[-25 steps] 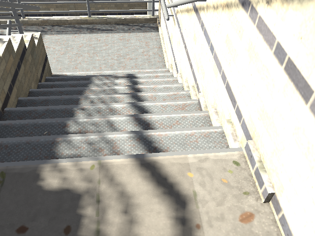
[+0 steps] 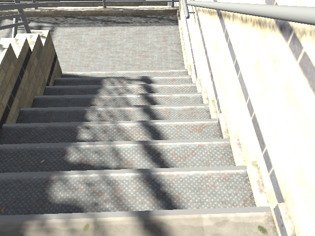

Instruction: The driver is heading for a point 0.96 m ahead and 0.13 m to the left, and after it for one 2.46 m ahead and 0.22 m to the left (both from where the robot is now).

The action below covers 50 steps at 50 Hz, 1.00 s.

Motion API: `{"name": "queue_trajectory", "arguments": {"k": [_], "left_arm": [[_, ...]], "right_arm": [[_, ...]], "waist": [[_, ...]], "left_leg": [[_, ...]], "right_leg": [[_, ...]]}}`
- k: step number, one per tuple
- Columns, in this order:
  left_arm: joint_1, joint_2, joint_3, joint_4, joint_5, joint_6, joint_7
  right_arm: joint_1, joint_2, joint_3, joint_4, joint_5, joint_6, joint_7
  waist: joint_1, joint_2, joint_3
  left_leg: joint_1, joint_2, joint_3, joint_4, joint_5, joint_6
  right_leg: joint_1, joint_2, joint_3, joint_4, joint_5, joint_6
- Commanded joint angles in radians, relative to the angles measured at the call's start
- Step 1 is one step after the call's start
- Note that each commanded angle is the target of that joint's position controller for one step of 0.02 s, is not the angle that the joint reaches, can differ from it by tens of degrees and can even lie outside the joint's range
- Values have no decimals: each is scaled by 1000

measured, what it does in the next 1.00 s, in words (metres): goes down: left foot, then right foot 0.16 m lower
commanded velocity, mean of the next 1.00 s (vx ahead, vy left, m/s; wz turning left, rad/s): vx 1.00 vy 0.00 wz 0.15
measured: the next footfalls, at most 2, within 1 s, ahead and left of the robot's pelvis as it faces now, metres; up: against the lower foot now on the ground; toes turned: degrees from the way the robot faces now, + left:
left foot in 0.28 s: +0.49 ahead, +0.10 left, +0.00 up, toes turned +2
right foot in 0.78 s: +0.79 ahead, -0.12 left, -0.16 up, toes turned -2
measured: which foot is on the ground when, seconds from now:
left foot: up 0.00-0.26, down 0.28-0.76, up 0.78-1.00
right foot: down 0.00-0.28, up 0.30-0.76, down 0.78-1.00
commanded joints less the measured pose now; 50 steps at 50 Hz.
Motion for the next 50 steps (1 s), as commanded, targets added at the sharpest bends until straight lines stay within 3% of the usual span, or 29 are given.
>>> {"name": "queue_trajectory", "arguments": {"k": [1, 4, 10, 11, 13, 14, 15, 16, 17, 19, 22, 25, 26, 27, 28, 30, 34, 36, 38, 39, 40, 42, 43, 44, 45, 46, 47, 48, 50], "left_arm": [[20, 39, -7, -43, -24, -40, 3], [97, 10, -24, -43, -33, -51, -5], [162, 135, -8, -45, -45, -59, 14], [153, 149, -8, -45, -35, -49, 29], [-61, 203, 3, -105, -7, -19, 63], [-78, 203, 15, -102, -3, -8, 64], [61, -2, -20, -108, 18, -17, 54], [203, 6, -34, -124, -73, -32, 44], [68, 78, -18, -127, -51, -30, 51], [-45, 85, -10, -172, -24, -16, 39], [-125, 17, -15, -229, -1, 64, 23], [-158, 10, -28, -241, 45, 96, -2], [-94, 5, -23, -198, 28, 94, -13], [-205, 32, -6, -240, 5, 87, -10], [-289, 40, -14, -266, 2, 85, -11], [-327, 47, -18, -242, 8, 79, -26], [-388, 109, -7, -222, -30, 66, -1], [-22, 144, 20, -98, -11, 51, 21], [308, 192, 44, 6, 42, 38, 36], [319, 216, 58, -1, 65, 20, 24], [279, 270, 36, 4, 66, 3, 5], [199, 166, 32, -34, 27, -5, 5], [89, 75, 5, -50, 12, -20, 19], [129, 161, 22, -21, -13, -39, 27], [53, 116, 6, -6, -46, -51, 40], [3, 111, 2, -8, -53, -63, 52], [-27, 158, 11, -29, -27, -71, 53], [-2, 57, -13, -12, -33, -93, 65], [41, 16, -37, 10, -69, -97, 74]], "right_arm": [[-38, -8, 15, -84, -11, 18, 21], [-215, -5, 27, -154, 0, 19, 30], [-336, -63, 11, -198, 9, 20, 31], [-299, -93, -1, -186, 5, 29, 26], [277, -193, -62, -17, 12, 21, -7], [360, -249, -86, -13, 17, 29, -30], [314, -288, -95, -13, 4, 31, -33], [226, -233, -69, -60, -1, 22, -9], [127, -181, -70, -83, 7, 16, -12], [52, -122, -53, -49, 3, 1, -8], [92, -105, -32, -11, 27, -32, -10], [126, -174, -48, 4, 39, -30, -4], [153, -192, -46, 4, 29, -31, -1], [207, -149, -32, 31, 45, -47, -8], [201, -144, -26, 34, 75, -63, -17], [218, -146, -16, 25, 78, -52, -26], [354, -143, -8, 69, 23, -27, -46], [270, -170, -7, 56, 0, -18, -64], [168, -144, -20, 46, 34, -8, -78], [90, -113, -25, 42, 51, 17, -87], [260, -19, -9, -17, 89, -8, -98], [262, -92, -30, 67, 39, -2, -89], [182, -121, -47, 73, 9, -2, -66], [242, -68, -44, 56, -34, 22, -71], [125, -69, -45, 8, -44, 37, -51], [42, -60, -37, -8, -31, 44, -47], [61, -63, -41, 5, -20, 55, -36], [-5, -71, -44, -18, -6, 34, -16], [-107, 25, -10, -54, 1, 23, 24]], "waist": [[-38, -35, 114], [-1, -38, 163], [-1, -98, 102], [-25, -142, 54], [-330, -218, -184], [-374, -138, -194], [-189, 244, -266], [-118, 258, -455], [-116, 37, -291], [-50, -38, -43], [14, -31, 52], [29, 24, 36], [27, 29, -19], [1, 10, 54], [-1, 16, 80], [-45, -53, 44], [-117, 0, 167], [39, 3, -17], [230, -46, -93], [278, -184, 53], [74, -311, -22], [64, -106, -8], [27, 17, 29], [-23, -176, -1], [-31, -93, 95], [-33, -110, 177], [-48, -133, 122], [-51, -41, 141], [-28, -5, 122]], "left_leg": [[-226, 85, 4, -100, 104, -35], [-161, 34, 94, -390, 310, -41], [152, -124, 173, -707, 485, 11], [193, -168, 181, -694, 368, 23], [714, -167, 86, -483, 285, 97], [715, -74, -24, -717, -32, 138], [964, 176, -257, -563, 202, 145], [1100, 354, -736, -749, 113, 323], [855, 257, -603, -886, -9, 282], [493, 197, -399, -942, 110, 232], [242, 130, -254, -1007, 61, 173], [175, 53, -96, -973, 323, 149], [168, 56, -67, -938, 310, 144], [261, 36, -90, -914, 143, 133], [291, 32, -99, -929, -10, 108], [204, -15, -21, -874, -96, 79], [373, 23, -20, -697, 130, 80], [351, 1, 23, -315, 393, 66], [257, -58, 1, 311, 477, 27], [-35, -245, 20, 791, -417, 29], [-358, -205, -152, 693, -600, 40], [-464, -92, -135, 394, -295, 39], [-356, -77, -124, 202, -64, 42], [-369, -38, -127, 253, -104, 18], [-302, 16, -179, -68, 98, -44], [-161, 0, -82, -209, 195, -69], [-53, -51, 45, -145, 239, -59], [-65, -25, 6, -379, 570, -35], [234, -65, 98, -586, 927, 3]], "right_leg": [[2, -270, 323, -360, -81, -92], [-38, -184, 170, -374, 236, -59], [136, -223, 66, -345, 828, 40], [216, -246, 58, -243, 1061, 53], [11, -285, 41, 405, 1364, 65], [-32, -179, 42, 786, 973, 20], [-340, -43, 98, 1208, -253, 6], [-577, -23, 243, 1399, -293, -2], [-556, -103, 246, 1229, -90, -11], [-454, -168, 262, 980, -81, 1], [-340, -211, 255, 698, -124, 36], [-259, -207, 129, 441, 164, 59], [-195, -193, 108, 507, 333, 41], [-372, -227, 196, 408, 519, 26], [-402, -237, 204, 274, 641, 24], [-196, -172, 114, 178, 847, 26], [-279, -188, 95, 110, 654, 42], [65, -156, 77, 195, 729, 31], [328, -198, 140, -68, 737, 12], [399, -306, 233, -208, 773, -66], [662, -444, 272, 273, 1402, -5], [555, -469, 317, 179, 853, -11], [364, -335, 243, 63, 573, 68], [339, -496, 364, 202, 666, -48], [74, -501, 366, 137, 509, -78], [-128, -436, 259, 122, 470, -56], [-181, -419, 225, 149, 438, -41], [-195, -343, 124, 256, 239, 20], [-368, -269, -19, 272, 7, 75]]}}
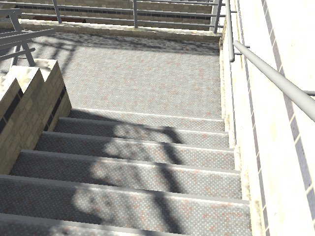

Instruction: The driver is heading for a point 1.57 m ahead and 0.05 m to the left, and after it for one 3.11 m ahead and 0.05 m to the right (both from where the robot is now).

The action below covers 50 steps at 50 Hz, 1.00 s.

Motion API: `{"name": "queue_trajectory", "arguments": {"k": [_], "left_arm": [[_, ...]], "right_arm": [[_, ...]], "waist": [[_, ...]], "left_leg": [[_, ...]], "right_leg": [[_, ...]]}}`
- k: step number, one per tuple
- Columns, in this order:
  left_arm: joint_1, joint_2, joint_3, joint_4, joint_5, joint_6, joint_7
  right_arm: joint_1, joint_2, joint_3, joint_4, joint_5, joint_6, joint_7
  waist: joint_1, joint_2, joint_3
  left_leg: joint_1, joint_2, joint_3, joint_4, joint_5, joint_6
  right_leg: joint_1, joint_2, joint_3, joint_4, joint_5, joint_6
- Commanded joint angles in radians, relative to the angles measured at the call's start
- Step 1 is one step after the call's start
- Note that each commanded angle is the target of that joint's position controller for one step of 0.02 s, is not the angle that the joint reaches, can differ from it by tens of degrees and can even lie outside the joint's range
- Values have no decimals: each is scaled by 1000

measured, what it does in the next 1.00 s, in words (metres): goes down: left foot 0.16 m lower, then right foot 0.16 m lower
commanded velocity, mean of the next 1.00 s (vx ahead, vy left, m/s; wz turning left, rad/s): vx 1.00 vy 0.00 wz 0.19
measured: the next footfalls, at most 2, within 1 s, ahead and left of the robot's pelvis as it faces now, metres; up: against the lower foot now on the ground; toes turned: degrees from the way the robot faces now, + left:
left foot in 0.10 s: +0.20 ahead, +0.03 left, -0.16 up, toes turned +5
right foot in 0.44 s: +0.53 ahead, -0.08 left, -0.32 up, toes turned +27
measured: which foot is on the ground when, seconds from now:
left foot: up 0.00-0.08, down 0.10-0.44, up 0.46-0.82, down 0.84-1.00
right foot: down 0.00-0.10, up 0.12-0.42, down 0.44-0.84, up 0.86-1.00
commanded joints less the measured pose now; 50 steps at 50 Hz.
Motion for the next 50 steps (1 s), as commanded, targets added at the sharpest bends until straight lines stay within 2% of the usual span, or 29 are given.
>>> {"name": "queue_trajectory", "arguments": {"k": [1, 4, 5, 6, 7, 8, 10, 13, 16, 18, 20, 22, 23, 24, 26, 27, 29, 30, 32, 34, 37, 40, 43, 44, 45, 46, 47, 48, 50], "left_arm": [[-146, 68, -2, -79, -29, -33, 3], [-255, 167, 17, -127, -12, 15, 0], [-395, 188, 33, -136, -5, 27, 1], [-490, 122, 39, -160, 26, 40, 14], [-228, 64, 20, -236, -7, 29, 20], [-157, 114, 13, -236, 75, 32, -2], [-182, 50, 15, -191, 117, 41, -15], [-232, 88, 17, -211, 61, 85, -7], [-367, 74, 6, -260, 61, 46, -49], [-356, -3, -25, -289, 31, 56, -65], [-114, 21, -13, -213, 20, 45, -46], [296, 114, 40, -73, 17, 53, -15], [255, 111, 42, -85, -4, 54, -32], [113, 120, 19, -125, 12, 59, -47], [104, 29, -12, -115, 10, 45, -69], [85, 115, 7, -89, 27, 45, -52], [-54, -11, -46, -95, 47, 32, -24], [-136, 51, -33, -142, 53, 30, -12], [-97, 177, 13, -164, 39, 32, -20], [-39, 61, -5, -162, -5, 19, -26], [97, 42, -1, -108, 18, 37, -19], [143, 94, 12, -61, 47, 102, -18], [64, 52, 19, -121, -12, 79, -3], [127, 55, 13, -141, -31, 72, 16], [73, 83, 9, -153, 6, 79, 13], [-64, 127, 38, -168, 43, 82, -16], [-108, 99, 43, -182, 71, 89, -22], [-158, 77, 51, -183, 73, 109, -33], [-216, 10, 40, -222, 91, 162, -56]], "right_arm": [[-104, 80, 36, -84, 13, -3, 44], [375, -85, -23, 51, 17, 43, 7], [644, -123, -37, 117, 16, 65, 1], [595, -175, -55, 120, 48, 73, -6], [424, -218, -25, 93, 35, 44, -8], [382, -187, -27, 62, 40, 33, 7], [267, -108, 5, 44, 41, 11, 4], [177, -99, 12, 13, -20, -14, -27], [104, -43, 32, -15, 45, -24, -46], [122, -96, 13, 0, 63, -3, -30], [101, -77, 18, 15, 47, 2, -25], [-4, -97, -1, 24, 19, 4, -21], [-11, 7, 6, 22, 16, 3, -35], [64, 50, 18, -77, 47, -11, -64], [91, 33, 16, -57, 5, -9, -63], [-3, 38, 26, -112, -15, -7, -45], [-234, 11, 23, -167, 13, 15, -19], [-205, 19, 29, -153, 20, 21, -2], [-86, 20, 29, -79, -11, 41, 20], [-260, 9, 38, -130, -9, 7, 19], [-407, 43, 75, -175, -8, -39, 12], [-90, -8, 29, -97, 71, -22, -17], [330, -133, -9, -15, -21, -8, 0], [341, -106, -7, -28, 2, -11, 10], [301, -135, -33, -24, 20, -20, 2], [217, -36, -7, -52, 6, -29, -2], [193, -41, -11, -40, -9, -57, -7], [226, 13, 6, 4, 9, -72, -11], [172, -37, -9, 34, 34, -70, -25]], "waist": [[-47, -80, 90], [-302, -103, -89], [-502, -27, -74], [-531, 154, 47], [-206, 366, 44], [-156, -19, -58], [-77, -205, -1], [-8, -14, 72], [-24, -101, 30], [-54, 43, -19], [53, 90, -45], [303, -54, -93], [281, -148, 8], [90, -317, 26], [22, -123, 0], [17, -282, 18], [-83, -5, 187], [-117, -28, 169], [-134, -93, 10], [-74, -28, 77], [108, -55, 104], [-10, -118, 32], [-188, 20, -202], [-152, 106, -335], [-167, 179, -349], [-139, -42, -146], [-113, 79, -54], [-72, -44, 35], [-26, 65, 81]], "left_leg": [[497, -81, 173, -239, 439, 26], [996, -215, 295, -3, 113, 115], [1133, -44, 73, -177, 77, 248], [970, 5, -55, -340, -38, 237], [1046, 98, -276, -196, 676, 238], [1061, 134, -476, -251, 330, 267], [716, 110, -597, -254, -217, 322], [77, 98, -680, -344, -162, 354], [-47, -143, -454, -161, -532, 210], [-72, -190, -384, -71, -425, 174], [18, -186, -338, 191, -260, 157], [-79, -195, -243, 741, -129, 133], [-208, -312, -170, 1194, -871, 137], [-394, -252, -152, 1243, -898, 120], [-525, -148, -133, 1043, -869, 112], [-577, -114, -164, 976, -994, 83], [-356, -27, -175, 393, -582, -27], [-137, -36, -79, 232, -449, -58], [215, -72, -6, 353, -309, -73], [7, -41, -33, 123, 13, -48], [190, -79, 88, -376, 96, -60], [602, -45, 12, -523, -16, -71], [1199, 268, -198, -108, 439, -19], [1340, 387, -346, -108, 420, 49], [1243, 406, -503, -227, -93, 147], [920, 284, -385, -403, -460, 115], [774, 350, -444, -352, -325, 152], [537, 321, -320, -305, -115, 121], [360, 322, -261, -328, -146, 87]], "right_leg": [[-513, -161, -7, -173, 528, -4], [-598, -187, -66, 478, 1246, 34], [-760, -125, -61, 1041, 855, 38], [-807, 10, -7, 1383, 145, 1], [-1007, -32, 114, 1269, 86, -5], [-1004, -104, 232, 943, 156, -41], [-987, -109, 298, 799, 55, -28], [-527, -86, 240, 413, 573, 124], [-234, -30, 205, -82, 1194, 67], [-15, 61, 120, -100, 1131, 35], [104, 37, 168, -130, 1096, 13], [420, -33, 210, -323, 985, 2], [329, -191, 382, -397, 885, -80], [377, -252, 441, -40, 1431, -59], [265, -282, 608, -210, 920, -198], [162, -383, 930, -312, 488, -331], [-371, -238, 816, -286, 305, -288], [-554, -202, 763, -324, 328, -293], [-646, -216, 730, -271, 549, -286], [-472, -102, 658, -128, 399, -266], [-307, 16, 530, -103, 519, -176], [-296, -13, 503, 290, 689, -205], [-753, 63, 404, 1036, 6, -160], [-913, -25, 343, 1021, 83, -142], [-985, -65, 295, 1006, 160, -129], [-909, -108, 298, 728, 317, -124], [-893, -119, 325, 703, 397, -113], [-777, -142, 348, 512, 508, -89], [-697, -146, 294, 406, 502, -51]]}}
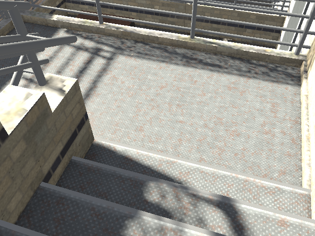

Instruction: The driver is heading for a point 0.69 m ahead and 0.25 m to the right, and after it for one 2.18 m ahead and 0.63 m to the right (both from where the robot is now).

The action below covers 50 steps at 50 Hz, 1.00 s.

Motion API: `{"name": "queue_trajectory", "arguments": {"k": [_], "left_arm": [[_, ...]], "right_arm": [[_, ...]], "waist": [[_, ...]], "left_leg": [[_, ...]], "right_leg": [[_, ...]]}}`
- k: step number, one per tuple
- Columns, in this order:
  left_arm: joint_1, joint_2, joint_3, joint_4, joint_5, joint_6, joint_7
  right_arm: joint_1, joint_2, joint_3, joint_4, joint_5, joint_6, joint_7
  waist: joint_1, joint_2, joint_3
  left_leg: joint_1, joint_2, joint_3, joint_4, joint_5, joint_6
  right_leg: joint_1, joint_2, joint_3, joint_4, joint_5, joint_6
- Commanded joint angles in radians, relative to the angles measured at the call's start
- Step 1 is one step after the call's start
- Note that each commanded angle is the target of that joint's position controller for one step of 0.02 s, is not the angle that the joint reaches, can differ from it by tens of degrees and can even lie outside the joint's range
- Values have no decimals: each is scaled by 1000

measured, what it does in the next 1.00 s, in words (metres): goes down, turning right: right foot 0.16 m lower, then left foot 0.16 m lower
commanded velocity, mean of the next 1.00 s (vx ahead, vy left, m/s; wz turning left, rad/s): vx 0.81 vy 0.00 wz -0.72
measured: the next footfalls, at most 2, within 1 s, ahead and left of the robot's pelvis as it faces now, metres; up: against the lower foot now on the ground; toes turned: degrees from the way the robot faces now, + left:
right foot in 0.20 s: +0.25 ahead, -0.06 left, -0.16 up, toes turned -13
left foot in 0.54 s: +0.62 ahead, +0.03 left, -0.32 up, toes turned -34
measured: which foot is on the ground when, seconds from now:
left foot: down 0.00-0.18, up 0.20-0.52, down 0.54-0.90, up 0.92-1.00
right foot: up 0.00-0.18, down 0.20-0.52, up 0.54-0.88, down 0.90-1.00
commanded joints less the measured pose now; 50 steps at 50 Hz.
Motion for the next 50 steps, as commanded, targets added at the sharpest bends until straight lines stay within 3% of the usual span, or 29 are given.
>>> {"name": "queue_trajectory", "arguments": {"k": [1, 4, 6, 9, 10, 11, 12, 13, 15, 16, 18, 21, 23, 26, 28, 31, 32, 34, 37, 38, 39, 41, 43, 44, 45, 46, 47, 48, 50], "left_arm": [[-35, 10, 4, -100, 37, 31, -33], [-118, -30, -22, -121, -13, -22, -90], [-114, -40, -35, -116, -58, -9, -100], [430, 143, 22, 45, -17, 43, -14], [405, 182, 25, 24, -22, 37, -29], [301, 260, 29, 29, -29, 33, -28], [272, 258, 3, 3, -53, 9, -13], [231, 224, 3, -12, -55, 2, -16], [91, 169, -28, -41, -52, -19, -12], [6, 226, -17, -91, -32, -32, 6], [-23, 186, -20, -80, 10, -52, 1], [-112, 108, -42, -90, -64, -76, 16], [-56, 157, -29, -85, -46, -51, 6], [-239, 157, -14, -125, -28, -46, -29], [-121, -57, -54, -232, -71, -41, 24], [-120, 6, -45, -234, -1, 5, 13], [-224, 1, -48, -306, 12, 13, 7], [-317, 27, -44, -315, -21, 31, -10], [-163, 20, -29, -222, 2, 53, -56], [-126, -74, -114, -204, 94, -37, -159], [-142, -7, -101, -160, 106, -69, -184], [-296, 101, -68, -202, 92, -81, -176], [-305, 162, -58, -198, 90, -39, -155], [-163, 61, -57, -123, -32, -33, -64], [-69, 47, -74, -108, -19, -45, -37], [297, 274, 1, -35, 41, -38, -82], [189, 156, -8, -157, 109, -14, -116], [217, 176, -11, -115, 130, -9, -108], [-83, 122, -56, -177, 24, -50, -93]], "right_arm": [[39, -116, -28, -20, 11, -25, -13], [-5, 2, 1, -4, 28, -35, -31], [-64, -103, -15, 1, 15, -32, -53], [-178, -235, -32, -41, 25, -24, -36], [-172, -208, -36, -14, 18, 28, -50], [-157, -93, -9, -75, -4, 48, -66], [-24, -101, 1, -157, -26, 40, -65], [-5, -173, -11, -141, -58, 34, -50], [-7, -129, -7, -97, -90, 41, -36], [-39, -95, 10, -196, -62, 50, -27], [-74, -169, -7, -160, -35, 63, -38], [-132, -127, 9, -171, -14, 16, 3], [-149, -88, 20, -209, 23, 39, 6], [516, -177, -37, -17, 22, 59, -28], [313, -160, -15, -68, -16, 44, -3], [199, -103, -3, -101, 6, 26, 13], [181, -158, -9, -87, 0, -17, 3], [139, -92, 18, -47, 10, -40, -6], [27, -202, -3, -77, 28, -42, -19], [-35, -99, 32, -177, -121, -76, -42], [-71, -200, 3, -216, -121, -99, -49], [134, -279, -17, -146, -7, -97, -50], [230, -287, -1, -95, 20, -53, -28], [318, -127, 15, -7, 59, 20, -26], [377, -156, 14, -6, 53, 65, -38], [619, -33, 70, -14, -118, 15, 103], [379, -180, 25, -74, -11, 1, 114], [91, -185, 28, -184, 78, 22, 105], [14, -120, 54, -256, 20, -3, 59]], "waist": [[-4, 158, 111], [39, 76, 99], [68, 138, 80], [355, 10, -113], [390, -146, 62], [225, -295, 180], [65, -157, 57], [54, 127, 15], [-42, 206, 52], [-105, -5, 46], [-105, 38, 120], [-92, 91, 94], [-40, -33, 77], [-435, 3, -128], [-181, 268, 22], [-80, 49, 35], [-52, 249, 145], [1, 37, 314], [54, 183, 147], [-7, 1, 61], [-39, -31, 102], [-123, 39, 82], [-107, 52, 95], [-79, -104, 5], [-60, -27, -24], [-71, -283, -526], [124, -69, -660], [164, 56, -461], [-37, 129, -179]], "left_leg": [[-14, 372, -314, -173, 729, 151], [-310, 187, 20, -70, 268, 1], [-453, 178, 103, -28, 276, -9], [-464, 211, 142, 766, 1051, -43], [-457, 61, 130, 1281, 246, -23], [-704, -5, 77, 1533, -304, 5], [-844, 67, -82, 1237, -168, -19], [-845, 130, -171, 1003, -78, -4], [-787, 130, -188, 898, -44, 4], [-646, 112, -206, 579, 82, -61], [-411, 96, -187, 490, 405, -96], [54, 22, -123, -29, 1073, -57], [167, -35, -119, -111, 885, -51], [680, 20, -140, -189, 859, -4], [655, 349, -403, 7, 1390, 2], [340, 406, -557, -257, 596, 83], [196, 500, -699, -263, 658, 129], [-201, 360, -398, -333, 692, 54], [-378, 283, -156, -263, 916, 27], [-349, 138, -104, -128, 542, -36], [-332, 75, -25, -11, 260, -73], [-341, -3, 31, 62, 153, -79], [-84, 70, -158, 179, 300, -9], [127, 86, -180, 412, 820, 69], [-2, 45, -194, 684, 605, 70], [-362, 60, -234, 1078, -236, -146], [-667, 35, -256, 1266, -456, -189], [-853, 78, -230, 1201, -440, -161], [-702, 208, -229, 721, -234, -147]], "right_leg": [[-189, -64, 6, -179, 192, 16], [183, 1, -95, -642, 898, -18], [533, 99, -256, -616, 963, 0], [1049, 186, -306, -525, 697, -126], [874, 49, -71, -1040, 523, -232], [866, -10, -26, -736, 1178, -181], [987, -120, 219, -677, 1438, -216], [936, -147, 377, -760, 916, -240], [635, -53, 404, -722, 629, -226], [339, -161, 618, -854, 537, -332], [61, -120, 606, -845, 515, -330], [-172, 158, 321, -652, 37, -156], [-90, 160, 327, -558, 154, -131], [-114, 185, 200, 166, 586, -59], [-484, 247, 80, 827, -357, -54], [-537, 64, 22, 598, -153, -70], [-613, 4, 76, 460, -55, -36], [-382, -10, 76, -20, 128, 36], [168, 63, -150, -166, 495, 46], [104, -43, 65, -329, 845, 96], [162, -10, 12, -526, 1026, 110], [366, 64, -169, -735, 879, 112], [341, 53, -127, -1028, 725, 109], [376, 99, -247, -1163, 840, 63], [570, -27, -118, -1242, 947, 29], [1427, -384, 123, -561, 1843, -430], [1519, -517, 273, -520, 1864, -529], [1346, -503, 243, -659, 1655, -380], [652, -431, 125, -816, 1158, -237]]}}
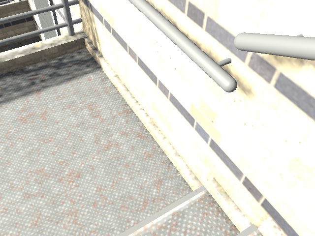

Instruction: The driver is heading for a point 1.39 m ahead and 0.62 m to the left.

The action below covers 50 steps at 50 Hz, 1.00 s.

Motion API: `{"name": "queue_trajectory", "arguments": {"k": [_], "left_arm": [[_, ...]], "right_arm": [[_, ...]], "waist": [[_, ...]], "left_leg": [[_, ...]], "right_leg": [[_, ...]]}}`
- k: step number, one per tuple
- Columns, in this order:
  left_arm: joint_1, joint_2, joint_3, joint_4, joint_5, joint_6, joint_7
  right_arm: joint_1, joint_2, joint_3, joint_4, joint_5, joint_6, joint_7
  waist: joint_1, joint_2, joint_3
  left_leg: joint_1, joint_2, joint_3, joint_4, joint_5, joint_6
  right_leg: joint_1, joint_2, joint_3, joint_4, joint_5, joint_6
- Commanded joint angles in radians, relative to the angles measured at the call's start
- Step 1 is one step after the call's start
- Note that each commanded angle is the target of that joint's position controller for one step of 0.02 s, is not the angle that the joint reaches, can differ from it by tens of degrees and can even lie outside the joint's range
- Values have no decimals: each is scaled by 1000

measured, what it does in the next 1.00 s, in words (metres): walks ahead, turning left: left foot, then right foot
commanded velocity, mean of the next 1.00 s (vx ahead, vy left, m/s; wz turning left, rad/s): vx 0.05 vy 0.00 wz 0.76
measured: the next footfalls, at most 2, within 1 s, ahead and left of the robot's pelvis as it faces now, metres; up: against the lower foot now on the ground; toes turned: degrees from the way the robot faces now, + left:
left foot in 0.26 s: +0.07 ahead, +0.19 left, +0.00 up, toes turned +18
right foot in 0.82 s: +0.18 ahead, +0.00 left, +0.00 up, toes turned +46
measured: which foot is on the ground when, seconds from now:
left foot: up 0.00-0.24, down 0.26-0.86, up 0.88-1.00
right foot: down 0.00-0.28, up 0.30-0.80, down 0.82-1.00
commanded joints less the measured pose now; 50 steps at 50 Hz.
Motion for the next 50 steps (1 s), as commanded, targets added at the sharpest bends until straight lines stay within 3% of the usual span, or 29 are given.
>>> {"name": "queue_trajectory", "arguments": {"k": [1, 2, 4, 6, 8, 10, 13, 14, 15, 16, 17, 18, 19, 20, 23, 24, 30, 31, 32, 35, 36, 38, 41, 42, 43, 44, 45, 48, 50], "left_arm": [[-88, 143, 6, -94, -67, -43, 12], [-82, 128, 15, -102, -43, -69, 20], [-8, 232, 64, -66, 7, -94, 36], [54, 249, 92, -80, -14, -92, 73], [32, 163, 80, -99, 2, -93, 96], [3, 170, 91, -125, -46, -101, 126], [28, 265, 135, -139, -35, -91, 153], [67, 164, 118, -138, -44, -88, 145], [73, 12, 69, -297, -28, -106, 114], [-115, 64, 70, -344, -105, -121, 89], [-236, 87, 69, -392, -148, -126, 96], [-247, 158, 88, -385, -141, -114, 111], [-163, 236, 104, -328, -97, -106, 134], [-79, 224, 100, -299, -77, -88, 141], [30, 120, 44, -263, -75, -26, 116], [108, 107, 24, -234, -69, -16, 87], [-18, 144, 3, -348, -54, 7, 95], [-113, 104, -8, -388, -74, 15, 109], [-137, 88, -19, -382, -81, 17, 114], [59, 115, -2, -296, -49, 3, 88], [-8, 107, -5, -320, -63, 1, 86], [99, 101, 1, -261, -74, -17, 72], [106, 109, 14, -263, -101, -16, 62], [153, 136, 22, -242, -110, -10, 51], [165, 233, 51, -228, -105, -9, 45], [210, 272, 74, -221, -67, -21, 35], [251, 252, 69, -215, -43, -24, 16], [-24, 59, -11, -253, -101, 2, 10], [-91, 24, -38, -253, -95, 2, 1]], "right_arm": [[-149, -25, 31, -204, -60, -33, -26], [-46, -96, -7, -115, -76, -25, -26], [91, -38, -11, -85, -100, 9, -3], [-24, -62, -27, -169, -87, 18, -29], [-74, -60, -38, -195, -80, 12, -55], [-141, -42, -45, -264, -99, 16, -66], [-171, -81, -92, -246, -61, -8, -47], [-50, -207, -144, -199, -33, -36, -62], [94, -424, -185, -204, -18, -68, -90], [198, -380, -179, -181, -99, -103, -63], [196, -311, -173, -156, -102, -114, -35], [81, -258, -152, -162, -55, -102, -15], [-57, -256, -147, -204, -12, -78, 4], [-169, -268, -140, -219, -14, -55, 19], [-253, -211, -117, -244, -45, -27, 13], [-297, -215, -110, -247, -82, -27, 2], [-96, -202, -87, -210, -75, -54, -24], [-56, -191, -90, -203, -29, -55, -22], [-53, -216, -95, -205, -24, -53, -19], [-159, -236, -93, -259, -71, -28, -15], [-130, -252, -97, -254, -38, -19, -17], [-216, -230, -86, -288, -63, -2, -22], [-249, -255, -94, -288, -24, 18, 3], [-295, -250, -90, -310, -18, 35, 12], [-236, -166, -68, -334, -35, 53, 13], [-181, -131, -51, -323, -27, 63, 0], [-208, -214, -84, -322, -20, 71, -26], [-229, -182, -63, -275, -67, 72, -91], [-176, -106, -28, -255, -77, 72, -42]], "waist": [[-2, 57, -41], [-12, 131, -44], [-53, 65, -76], [5, 53, -135], [26, -19, -98], [34, -7, -58], [93, -23, 1], [53, 165, -64], [101, 461, -267], [-50, 172, -230], [-105, 133, -95], [-50, 143, -61], [30, 176, -60], [128, 177, -58], [175, 84, -126], [191, 81, -147], [57, 154, -121], [29, 139, -75], [7, 171, -87], [55, 171, -151], [48, 127, -132], [56, 214, -141], [102, 159, -110], [125, 111, -143], [69, -64, -216], [115, -157, -217], [153, 28, -164], [50, 30, -120], [12, 33, -129]], "left_leg": [[-294, 167, -85, -408, 171, -39], [14, 162, -47, -504, 444, -55], [104, 102, 26, -520, 646, -51], [-30, 127, -21, -561, 564, -15], [40, 130, -46, -477, 590, 18], [31, 110, 39, -682, 444, 47], [213, -16, 192, -998, 565, 58], [392, -20, 72, -1215, 1006, 143], [744, 241, -454, -1200, 1784, 468], [828, 341, -572, -1199, 1853, 469], [784, 340, -519, -1170, 1741, 398], [648, 322, -515, -1227, 1437, 407], [495, 292, -415, -1191, 1566, 403], [306, 261, -365, -1207, 1544, 398], [122, 145, -302, -1253, 1333, 366], [64, 107, -257, -1221, 1354, 363], [351, 152, -464, -1071, 1292, 399], [458, 139, -520, -1104, 1229, 392], [489, 121, -557, -1097, 1216, 396], [316, 98, -587, -983, 1394, 415], [308, 54, -572, -1019, 1376, 405], [203, 58, -634, -954, 1380, 405], [101, 15, -658, -1040, 1244, 413], [-8, -22, -612, -1024, 1142, 371], [-229, -142, -464, -935, 758, 229], [-454, -272, -265, -642, 184, 84], [-536, -226, -236, -429, 108, 24], [-393, -123, -184, -200, 335, -40], [-231, -84, -106, -290, 471, -71]], "right_leg": [[40, -458, 259, -199, 807, -229], [-217, -393, 129, -267, 718, -229], [-232, -373, 50, -221, 549, -224], [-11, -479, 126, -206, 509, -233], [-44, -509, 95, -178, 374, -165], [24, -460, 18, -168, 151, -62], [37, -389, -80, 32, -70, 29], [-2, -286, -121, 301, -179, 100], [-327, -57, -113, 686, -670, 179], [-561, 8, 153, 690, -665, 202], [-707, -12, 217, 675, -615, 209], [-691, -25, 234, 649, -505, 201], [-568, -47, 234, 727, -450, 200], [-446, -47, 238, 759, -400, 194], [-257, 1, 218, 727, -164, 216], [-179, 18, 205, 776, -29, 200], [-368, 27, 233, 794, -216, 222], [-476, 4, 249, 502, -305, 249], [-458, 12, 237, 433, -290, 254], [-271, 66, 201, 615, -161, 210], [-262, 79, 154, 445, -244, 211], [-124, 76, 195, 498, -104, 184], [36, 109, 126, 199, -66, 152], [221, 82, 163, 117, 239, 87], [479, -75, 400, 29, 668, -130], [636, -338, 684, -100, 900, -386], [579, -428, 767, -138, 883, -426], [206, -264, 535, -165, 706, -265], [72, -102, 334, -150, 579, -153]]}}
Velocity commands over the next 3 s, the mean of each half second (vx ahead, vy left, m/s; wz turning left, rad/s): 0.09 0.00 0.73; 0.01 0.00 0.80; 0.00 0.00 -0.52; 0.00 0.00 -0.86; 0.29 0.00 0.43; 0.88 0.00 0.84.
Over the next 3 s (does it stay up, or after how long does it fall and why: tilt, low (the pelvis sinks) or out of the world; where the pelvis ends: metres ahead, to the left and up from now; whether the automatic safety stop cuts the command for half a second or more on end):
stays up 0.34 0.27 -0.18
